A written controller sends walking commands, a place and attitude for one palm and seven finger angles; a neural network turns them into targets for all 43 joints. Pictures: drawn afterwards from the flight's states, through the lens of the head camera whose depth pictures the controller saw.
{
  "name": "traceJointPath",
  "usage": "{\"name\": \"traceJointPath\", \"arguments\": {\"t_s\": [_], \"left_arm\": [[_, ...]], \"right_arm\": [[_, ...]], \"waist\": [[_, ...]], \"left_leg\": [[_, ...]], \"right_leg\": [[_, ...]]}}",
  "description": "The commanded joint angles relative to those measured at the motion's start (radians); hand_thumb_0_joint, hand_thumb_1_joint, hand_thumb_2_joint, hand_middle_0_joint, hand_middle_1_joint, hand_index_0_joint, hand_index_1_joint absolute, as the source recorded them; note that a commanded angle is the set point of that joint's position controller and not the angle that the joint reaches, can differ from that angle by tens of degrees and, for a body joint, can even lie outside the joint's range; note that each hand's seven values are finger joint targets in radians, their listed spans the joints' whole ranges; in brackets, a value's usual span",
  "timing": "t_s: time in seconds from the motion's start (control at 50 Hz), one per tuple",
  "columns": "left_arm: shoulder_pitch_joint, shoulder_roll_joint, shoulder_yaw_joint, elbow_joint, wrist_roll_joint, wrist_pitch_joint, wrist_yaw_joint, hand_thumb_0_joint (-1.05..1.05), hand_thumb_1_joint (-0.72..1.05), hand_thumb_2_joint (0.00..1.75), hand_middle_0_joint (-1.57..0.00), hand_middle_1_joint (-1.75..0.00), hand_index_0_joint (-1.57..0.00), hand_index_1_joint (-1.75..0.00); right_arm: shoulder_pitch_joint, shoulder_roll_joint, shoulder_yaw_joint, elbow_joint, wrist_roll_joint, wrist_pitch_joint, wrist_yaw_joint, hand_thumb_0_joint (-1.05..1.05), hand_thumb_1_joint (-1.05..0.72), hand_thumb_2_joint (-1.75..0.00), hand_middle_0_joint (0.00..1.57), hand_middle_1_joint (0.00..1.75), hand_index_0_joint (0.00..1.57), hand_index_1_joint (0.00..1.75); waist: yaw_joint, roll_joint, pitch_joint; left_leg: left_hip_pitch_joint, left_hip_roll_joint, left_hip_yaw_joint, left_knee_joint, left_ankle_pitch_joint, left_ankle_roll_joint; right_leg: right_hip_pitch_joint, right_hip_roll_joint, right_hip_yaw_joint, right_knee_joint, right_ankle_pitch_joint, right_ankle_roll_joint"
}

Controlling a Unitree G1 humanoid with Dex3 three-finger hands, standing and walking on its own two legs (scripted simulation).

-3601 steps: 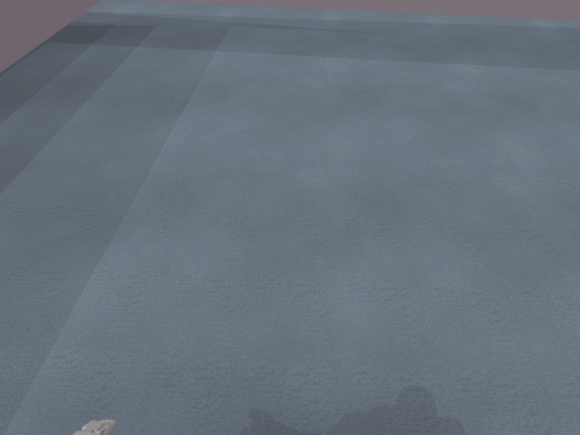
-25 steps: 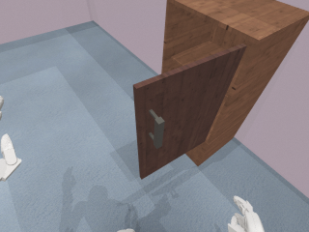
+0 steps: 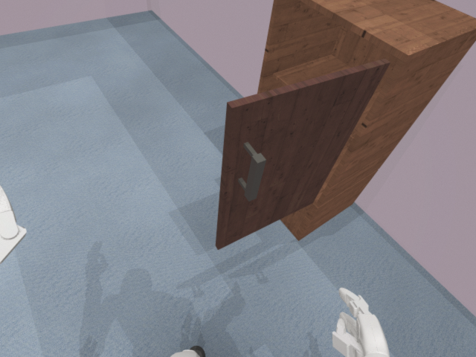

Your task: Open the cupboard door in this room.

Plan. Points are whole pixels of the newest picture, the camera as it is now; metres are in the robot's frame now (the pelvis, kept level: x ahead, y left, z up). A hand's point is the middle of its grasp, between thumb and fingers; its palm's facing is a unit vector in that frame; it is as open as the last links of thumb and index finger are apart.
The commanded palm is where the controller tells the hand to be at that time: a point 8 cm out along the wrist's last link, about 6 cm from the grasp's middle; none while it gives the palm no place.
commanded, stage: stop stepping back and stand still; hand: left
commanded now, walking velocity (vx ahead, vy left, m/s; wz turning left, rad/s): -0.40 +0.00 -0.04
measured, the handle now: (249, 172) +0.49 +0.02 -0.02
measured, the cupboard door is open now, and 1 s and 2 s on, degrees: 85 85 85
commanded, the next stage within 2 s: let the arm hang, fingers relaxed in 1.48 s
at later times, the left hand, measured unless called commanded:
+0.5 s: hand (70, 307) +0.14 +0.20 +0.15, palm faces +0.40 -0.81 -0.42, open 7.4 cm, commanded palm +0.07 +0.24 +0.18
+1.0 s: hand out of the picture +0.09 +0.19 +0.16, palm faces +0.32 -0.82 -0.47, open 7.4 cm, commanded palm +0.03 +0.24 +0.18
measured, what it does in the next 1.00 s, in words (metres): walks backwards: right foot, then left foot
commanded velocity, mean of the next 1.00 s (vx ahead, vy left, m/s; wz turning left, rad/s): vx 0.05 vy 0.05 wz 0.00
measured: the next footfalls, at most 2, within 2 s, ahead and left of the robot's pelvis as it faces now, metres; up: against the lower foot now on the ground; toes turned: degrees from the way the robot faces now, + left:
right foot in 0.18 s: -0.14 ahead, -0.13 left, +0.00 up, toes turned -5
left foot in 0.42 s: -0.05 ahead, +0.07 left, +0.00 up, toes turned -4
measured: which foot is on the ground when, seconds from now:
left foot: down 0.00-0.20, up 0.22-0.40, down 0.42-1.00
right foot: up 0.00-0.16, down 0.18-1.00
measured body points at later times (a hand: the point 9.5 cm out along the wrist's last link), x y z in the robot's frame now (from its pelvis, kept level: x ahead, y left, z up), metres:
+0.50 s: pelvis -0.09 -0.05 -0.01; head -0.10 -0.05 +0.44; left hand +0.12 +0.24 +0.18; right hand +0.01 -0.34 -0.11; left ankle -0.05 +0.05 -0.74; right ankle -0.20 -0.13 -0.73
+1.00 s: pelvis -0.14 -0.04 +0.00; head -0.13 -0.04 +0.45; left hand +0.06 +0.23 +0.18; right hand +0.01 -0.29 -0.08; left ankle -0.09 +0.07 -0.74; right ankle -0.18 -0.13 -0.74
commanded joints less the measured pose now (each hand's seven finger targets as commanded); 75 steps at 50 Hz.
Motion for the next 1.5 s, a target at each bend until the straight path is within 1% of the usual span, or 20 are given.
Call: {"name": "traceJointPath", "arguments": {"t_s": [0.0,0.1,0.14,0.18,0.2,0.24,0.3,0.36,0.42,0.46,0.48,0.54,0.56,0.6,0.62,0.68,0.78,0.84,1.16,1.48], "left_arm": [[-0.055,0.154,0.053,-0.204,-0.017,-0.054,-0.008,0.00,0.90,0.90,-0.20,-0.30,-0.20,-0.30],[0.052,0.228,0.145,-0.229,-0.050,-0.066,-0.033,0.00,0.90,0.90,-0.20,-0.30,-0.20,-0.30],[0.118,0.283,0.197,-0.240,-0.054,-0.076,-0.040,0.00,0.90,0.90,-0.20,-0.30,-0.20,-0.30],[0.162,0.329,0.255,-0.185,-0.055,-0.076,-0.017,0.00,0.90,0.90,-0.20,-0.30,-0.20,-0.30],[0.164,0.259,0.190,-0.137,-0.049,-0.056,-0.020,0.00,0.90,0.90,-0.20,-0.30,-0.20,-0.30],[0.138,0.244,0.191,-0.083,-0.030,-0.031,-0.009,0.00,0.90,0.90,-0.20,-0.30,-0.20,-0.30],[0.012,0.203,0.119,-0.006,-0.013,-0.028,0.001,0.00,0.90,0.90,-0.20,-0.30,-0.20,-0.30],[-0.122,0.192,0.053,0.014,-0.005,-0.032,0.004,0.00,0.90,0.90,-0.20,-0.30,-0.20,-0.30],[-0.090,0.207,0.066,-0.041,0.001,-0.055,0.005,0.00,0.90,0.90,-0.20,-0.30,-0.20,-0.30],[-0.019,0.253,0.121,-0.135,0.005,-0.065,0.006,0.00,0.90,0.90,-0.20,-0.30,-0.20,-0.30],[0.015,0.226,0.103,-0.136,0.005,-0.060,-0.004,0.00,0.90,0.90,-0.20,-0.30,-0.20,-0.30],[0.075,0.217,0.149,-0.100,0.005,-0.065,-0.001,0.00,0.90,0.90,-0.20,-0.30,-0.20,-0.30],[0.100,0.243,0.183,-0.076,0.002,-0.073,-0.001,0.00,0.90,0.90,-0.20,-0.30,-0.20,-0.30],[0.122,0.193,0.147,-0.005,-0.015,-0.072,-0.008,0.00,0.90,0.90,-0.20,-0.30,-0.20,-0.30],[0.087,0.177,0.128,-0.004,-0.020,-0.074,-0.009,0.00,0.90,0.90,-0.20,-0.30,-0.20,-0.30],[-0.030,0.162,0.082,0.038,0.003,-0.075,-0.006,0.00,0.90,0.90,-0.20,-0.30,-0.20,-0.30],[-0.110,0.151,0.026,-0.017,0.006,-0.060,-0.009,0.00,0.90,0.90,-0.20,-0.30,-0.20,-0.30],[-0.076,0.184,0.064,-0.068,0.016,-0.050,-0.014,0.00,0.90,0.90,-0.20,-0.30,-0.20,-0.30],[-0.017,0.171,0.058,-0.062,-0.003,-0.042,-0.017,0.00,0.90,0.90,-0.20,-0.30,-0.20,-0.30],[0.021,0.149,0.052,-0.052,0.000,-0.041,-0.014,0.00,0.90,0.90,-0.20,-0.30,-0.20,-0.30]], "right_arm": [[-0.036,-0.182,-0.063,-0.113,-0.008,-0.055,-0.014,0.00,-0.90,-0.90,0.20,0.30,0.20,0.30],[-0.058,-0.167,-0.050,-0.158,-0.004,-0.028,0.005,0.00,-0.90,-0.90,0.20,0.30,0.20,0.30],[-0.066,-0.159,-0.042,-0.191,0.008,0.004,0.010,0.00,-0.90,-0.90,0.20,0.30,0.20,0.30],[-0.060,-0.149,-0.024,-0.192,0.006,0.026,0.011,0.00,-0.90,-0.90,0.20,0.30,0.20,0.30],[-0.045,-0.149,-0.028,-0.194,0.031,0.027,0.006,0.00,-0.90,-0.90,0.20,0.30,0.20,0.30],[-0.042,-0.139,-0.027,-0.187,0.043,0.026,-0.012,0.00,-0.90,-0.90,0.20,0.30,0.20,0.30],[-0.040,-0.166,-0.022,-0.168,0.035,0.015,-0.029,0.00,-0.90,-0.90,0.20,0.30,0.20,0.30],[-0.033,-0.206,-0.048,-0.147,0.040,-0.001,-0.036,0.00,-0.90,-0.90,0.20,0.30,0.20,0.30],[0.003,-0.234,-0.063,-0.173,0.046,-0.001,-0.031,0.00,-0.90,-0.90,0.20,0.30,0.20,0.30],[0.004,-0.208,-0.055,-0.177,0.030,-0.007,-0.017,0.00,-0.90,-0.90,0.20,0.30,0.20,0.30],[-0.017,-0.191,-0.052,-0.175,0.021,-0.020,-0.011,0.00,-0.90,-0.90,0.20,0.30,0.20,0.30],[-0.021,-0.195,-0.046,-0.179,0.025,-0.029,-0.013,0.00,-0.90,-0.90,0.20,0.30,0.20,0.30],[-0.019,-0.191,-0.048,-0.185,0.024,-0.022,-0.017,0.00,-0.90,-0.90,0.20,0.30,0.20,0.30],[0.009,-0.174,-0.062,-0.177,0.031,-0.003,-0.008,0.00,-0.90,-0.90,0.20,0.30,0.20,0.30],[0.012,-0.183,-0.070,-0.164,0.036,-0.005,-0.008,0.00,-0.90,-0.90,0.20,0.30,0.20,0.30],[0.013,-0.163,-0.041,-0.145,0.032,-0.025,-0.020,0.00,-0.90,-0.90,0.20,0.30,0.20,0.30],[-0.016,-0.195,-0.050,-0.150,0.029,-0.049,-0.047,0.00,-0.90,-0.90,0.20,0.30,0.20,0.30],[-0.009,-0.176,-0.036,-0.163,0.025,-0.042,-0.043,0.00,-0.90,-0.90,0.20,0.30,0.20,0.30],[-0.029,-0.185,-0.034,-0.182,0.023,-0.038,-0.048,0.00,-0.90,-0.90,0.20,0.30,0.20,0.30],[-0.024,-0.178,-0.031,-0.170,0.020,-0.055,-0.045,0.00,-0.90,-0.90,0.20,0.30,0.20,0.30]], "waist": [[-0.035,0.252,-0.222],[-0.008,0.291,-0.296],[-0.023,0.124,-0.214],[-0.009,-0.069,-0.177],[-0.018,-0.198,-0.150],[-0.036,-0.183,-0.155],[-0.041,-0.071,-0.071],[-0.056,-0.130,-0.055],[-0.049,0.009,-0.149],[-0.030,0.198,-0.185],[-0.027,0.210,-0.120],[-0.024,0.195,0.007],[-0.027,0.122,-0.003],[-0.042,-0.141,-0.011],[-0.040,-0.165,0.003],[-0.050,-0.067,-0.019],[-0.023,0.023,-0.067],[-0.027,0.056,-0.096],[-0.034,0.099,-0.047],[-0.028,0.081,-0.065]], "left_leg": [[0.351,0.202,-0.201,-0.238,0.015,0.080],[0.353,0.130,-0.070,-0.200,0.056,0.019],[0.286,0.004,0.040,-0.017,-0.169,-0.044],[0.115,-0.056,0.017,0.356,-0.278,-0.065],[-0.084,-0.093,-0.011,0.448,-0.303,-0.058],[-0.148,-0.059,0.002,0.449,-0.259,-0.047],[0.012,-0.071,0.061,0.263,-0.210,-0.026],[0.204,-0.091,0.062,0.080,-0.088,0.014],[0.427,0.021,-0.065,0.064,0.366,0.090],[0.420,0.108,-0.219,0.019,0.507,0.142],[0.211,0.140,-0.270,-0.105,0.247,0.130],[-0.041,0.082,-0.163,-0.152,-0.258,0.063],[-0.059,0.031,-0.109,-0.090,-0.308,0.021],[-0.011,-0.067,-0.030,0.249,-0.240,-0.038],[-0.032,-0.068,-0.039,0.397,-0.270,-0.046],[-0.003,-0.029,-0.044,0.279,-0.288,-0.031],[0.335,0.015,-0.066,-0.015,0.104,0.013],[0.336,0.015,-0.076,0.003,0.266,0.014],[0.240,0.006,-0.108,-0.139,-0.166,-0.013],[0.238,-0.001,-0.104,-0.156,-0.151,-0.025]], "right_leg": [[-0.015,0.011,-0.035,-0.188,-0.052,-0.001],[0.177,0.015,-0.091,-0.560,0.113,-0.036],[0.128,-0.113,0.004,-0.770,0.239,-0.072],[0.022,-0.390,0.219,-0.767,0.467,-0.161],[0.180,-0.339,0.192,-0.647,0.852,-0.107],[0.297,-0.323,0.111,-0.542,1.084,-0.093],[0.214,-0.310,0.095,-0.549,0.986,-0.093],[0.170,-0.285,0.074,-0.496,0.995,-0.011],[0.080,-0.154,0.024,-0.305,0.885,0.077],[0.007,-0.087,-0.018,-0.212,0.264,0.040],[0.097,-0.073,-0.019,-0.215,-0.027,0.012],[0.242,-0.086,-0.049,-0.484,0.120,-0.027],[0.259,-0.116,0.009,-0.586,0.165,-0.044],[0.122,-0.316,0.354,-0.776,0.136,-0.115],[0.107,-0.363,0.368,-0.769,0.307,-0.136],[0.207,-0.316,0.200,-0.615,0.716,-0.136],[0.120,-0.152,0.070,-0.583,0.512,0.010],[0.160,-0.116,0.034,-0.561,0.591,0.001],[0.140,-0.090,0.020,-0.685,0.251,-0.014],[0.175,-0.086,-0.001,-0.689,0.278,-0.016]]}}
